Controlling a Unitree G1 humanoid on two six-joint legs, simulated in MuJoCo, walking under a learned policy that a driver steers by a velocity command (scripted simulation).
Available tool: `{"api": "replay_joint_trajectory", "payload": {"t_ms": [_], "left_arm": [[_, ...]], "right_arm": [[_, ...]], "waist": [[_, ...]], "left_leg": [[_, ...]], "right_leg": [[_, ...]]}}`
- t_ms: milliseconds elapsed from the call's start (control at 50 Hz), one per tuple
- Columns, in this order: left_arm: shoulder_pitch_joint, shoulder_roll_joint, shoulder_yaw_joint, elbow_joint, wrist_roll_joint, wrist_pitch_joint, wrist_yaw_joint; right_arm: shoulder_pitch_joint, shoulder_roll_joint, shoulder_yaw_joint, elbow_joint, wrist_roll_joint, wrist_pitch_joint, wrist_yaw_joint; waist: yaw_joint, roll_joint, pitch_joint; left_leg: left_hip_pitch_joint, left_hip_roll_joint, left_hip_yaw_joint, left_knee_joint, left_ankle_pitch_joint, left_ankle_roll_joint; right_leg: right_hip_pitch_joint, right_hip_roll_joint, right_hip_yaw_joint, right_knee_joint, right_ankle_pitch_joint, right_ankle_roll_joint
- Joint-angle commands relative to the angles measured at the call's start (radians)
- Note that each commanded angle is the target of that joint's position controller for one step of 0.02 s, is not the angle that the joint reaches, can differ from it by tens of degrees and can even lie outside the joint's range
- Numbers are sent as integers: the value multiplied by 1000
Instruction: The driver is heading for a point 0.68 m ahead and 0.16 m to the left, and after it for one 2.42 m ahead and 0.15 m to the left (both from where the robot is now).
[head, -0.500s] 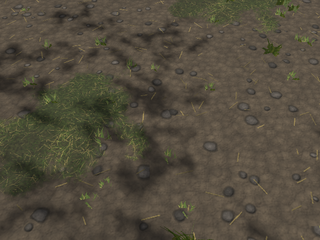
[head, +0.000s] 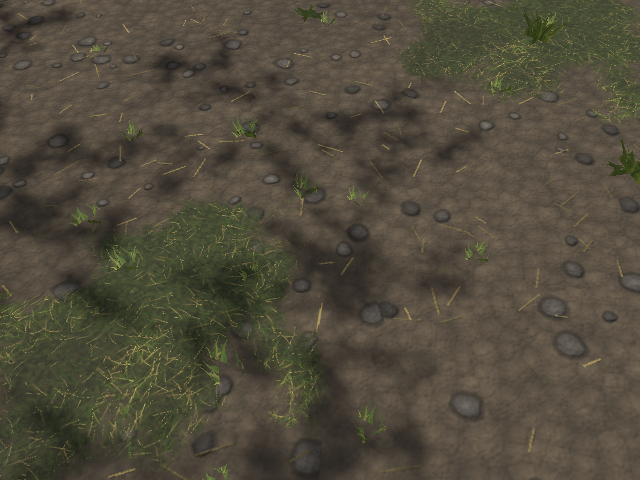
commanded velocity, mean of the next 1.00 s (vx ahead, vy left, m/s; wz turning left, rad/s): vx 0.50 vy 0.00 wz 0.07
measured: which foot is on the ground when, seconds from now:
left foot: up 0.00-0.22, down 0.24-0.82, up 0.84-1.00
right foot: down 0.00-0.24, up 0.26-0.80, down 0.82-1.00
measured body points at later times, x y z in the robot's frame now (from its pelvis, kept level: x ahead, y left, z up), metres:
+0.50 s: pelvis +0.28 +0.08 +0.00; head +0.29 +0.10 +0.45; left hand +0.40 +0.35 -0.13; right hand +0.31 -0.18 -0.13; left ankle +0.28 +0.16 -0.75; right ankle +0.36 -0.10 -0.67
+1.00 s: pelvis +0.56 +0.02 -0.01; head +0.58 +0.01 +0.44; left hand +0.62 +0.29 -0.13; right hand +0.64 -0.25 -0.15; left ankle +0.52 +0.17 -0.66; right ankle +0.60 -0.07 -0.75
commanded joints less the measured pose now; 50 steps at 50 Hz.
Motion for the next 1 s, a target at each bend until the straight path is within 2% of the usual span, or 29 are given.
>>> {"api": "replay_joint_trajectory", "payload": {"t_ms": [20, 100, 160, 200, 220, 240, 260, 280, 300, 320, 340, 360, 380, 420, 460, 520, 600, 700, 760, 780, 800, 820, 840, 860, 880, 900, 920, 960, 1000], "left_arm": [[-16, 159, 28, -51, -8, -11, 15], [60, 169, 31, -17, -18, 0, 17], [76, 182, 40, -1, -22, 15, 22], [49, 198, 47, -5, -23, 25, 25], [25, 197, 46, -11, -23, 30, 25], [20, 168, 34, -21, -16, 33, 26], [84, 98, 11, -45, -1, 23, 22], [145, 22, -14, -34, -5, -1, 14], [60, 133, 14, -44, -34, -20, 9], [-22, 165, 22, -73, -49, -30, 8], [-62, 162, 25, -78, -40, -30, 16], [-66, 149, 32, -78, -28, -21, 21], [-44, 127, 32, -73, -24, -7, 22], [-28, 92, 30, -69, -23, 14, 24], [-87, 98, 35, -93, -15, 23, 28], [-186, 92, 36, -128, -7, 20, 24], [-319, 70, 24, -166, -13, 11, 10], [-445, 72, 12, -220, -23, -1, -18], [-412, 106, 22, -230, -24, -12, -30], [-337, 133, 36, -213, -22, -16, -27], [-175, 177, 60, -165, -19, -19, -20], [24, 249, 83, -123, -2, -20, -8], [109, 321, 99, -98, 1, -11, -7], [106, 222, 70, -105, -3, -9, -4], [19, 177, 55, -116, -6, -11, 1], [-63, 147, 45, -131, -4, -14, 2], [-117, 114, 36, -132, 1, -18, -2], [-159, 85, 30, -123, 13, -25, -5], [-158, 103, 37, -110, 12, -29, 0]], "right_arm": [[-60, -26, 0, -59, 0, -9, 7], [-180, -28, 10, -97, 10, -13, 26], [-218, -46, 10, -126, 13, -23, 45], [-153, -79, -3, -117, 14, -29, 50], [-50, -106, -19, -87, 11, -30, 48], [132, -159, -46, -31, 7, -29, 40], [289, -249, -68, -1, -12, -27, 33], [328, -249, -62, 13, -5, -22, 39], [289, -168, -38, 8, 4, -25, 39], [194, -137, -27, -14, 5, -27, 37], [117, -112, -18, -30, -4, -29, 39], [74, -84, -10, -35, -14, -32, 42], [61, -65, -4, -31, -22, -34, 46], [81, -72, -5, -15, -16, -39, 44], [119, -104, -13, 2, -15, -40, 32], [171, -113, -12, 22, -12, -32, 14], [234, -120, -11, 47, -3, -26, 5], [314, -130, -17, 92, 3, -3, 1], [302, -144, -26, 97, 9, 10, -4], [277, -155, -28, 90, 10, 14, -4], [253, -141, -22, 80, 9, 18, -3], [242, -108, -6, 52, -4, 15, -2], [380, 31, 32, 49, -1, -4, 7], [337, -56, 12, 64, 21, -23, 9], [244, -123, -10, 32, 45, -31, 8], [193, -119, -12, 19, 45, -30, 1], [169, -105, -18, 16, 33, -22, -6], [217, -56, -23, 25, 30, 9, -5], [210, -28, -24, 13, 31, 33, -5]], "waist": [[-16, -92, 44], [24, -92, 76], [14, -101, 84], [-34, -123, 42], [-94, -125, -19], [-166, -100, -132], [-174, 60, -290], [-149, 250, -394], [-164, 162, -303], [-142, 114, -172], [-111, 36, -105], [-77, 26, -59], [-49, 45, -52], [-31, 45, -33], [-36, 24, -1], [-59, 12, 21], [-101, 17, 52], [-135, 16, 93], [-90, 38, 67], [-43, 55, 20], [36, 45, -75], [105, -22, -229], [49, -279, -390], [80, -241, -402], [67, -201, -239], [35, -136, -149], [6, -107, -80], [-49, -144, -37], [-67, -129, 0]], "left_leg": [[22, -15, 21, -170, 157, -7], [22, -45, 38, -297, 164, 0], [20, -55, 33, -350, 73, 31], [142, -89, 59, -375, 5, 59], [292, -123, 90, -394, 0, 80], [549, -114, 76, -375, 24, 114], [931, 122, -247, -366, -16, 222], [1106, 257, -643, -526, -175, 317], [1041, 223, -607, -565, -266, 273], [893, 196, -466, -588, -213, 235], [745, 161, -363, -619, -126, 218], [631, 126, -284, -652, -53, 207], [566, 102, -236, -682, -26, 200], [512, 82, -173, -725, 20, 212], [515, 82, -137, -752, 71, 221], [556, 68, -88, -764, 118, 205], [582, 41, -24, -775, 100, 177], [747, 101, -26, -713, 146, 178], [789, 125, -51, -623, 317, 158], [775, 111, -48, -544, 474, 147], [716, 58, -19, -378, 557, 122], [502, -6, 18, -93, 344, 87], [92, -182, 52, 285, -294, 15], [-3, -166, -97, 425, -500, 25], [-71, -115, -90, 460, -434, 36], [-47, -61, -62, 427, -341, 38], [-6, -31, -55, 374, -280, 38], [98, 5, -62, 319, -217, 41], [84, 15, -58, 285, -183, 36]], "right_leg": [[-44, -252, 135, -126, 190, -130], [54, -283, 126, -99, 165, -125], [152, -333, 140, -38, 216, -111], [175, -339, 133, 43, 387, -90], [159, -308, 103, 160, 547, -70], [63, -251, 62, 371, 566, -41], [-265, -145, 4, 744, 254, 16], [-530, -7, 95, 985, -416, 45], [-639, -67, 185, 1091, -414, 24], [-679, -120, 152, 1085, -316, 8], [-635, -167, 130, 1037, -219, 9], [-581, -199, 130, 982, -161, 12], [-521, -218, 135, 948, -126, 13], [-496, -227, 124, 891, -95, 25], [-560, -233, 120, 806, -16, 44], [-624, -227, 114, 642, 137, 65], [-584, -187, 74, 434, 278, 64], [-625, -162, 64, 313, 205, 42], [-514, -129, 55, 265, 100, 9], [-386, -95, 30, 251, 79, -6], [-158, -76, 17, 237, 109, -32], [180, -227, 171, 288, 138, -92], [557, -490, 619, 210, -23, -239], [526, -495, 740, 111, -118, -225], [389, -465, 579, 86, -112, -171], [234, -431, 453, 54, -58, -141], [102, -395, 359, 9, -14, -122], [-36, -350, 232, -56, 17, -101], [-85, -346, 147, -96, 69, -108]]}}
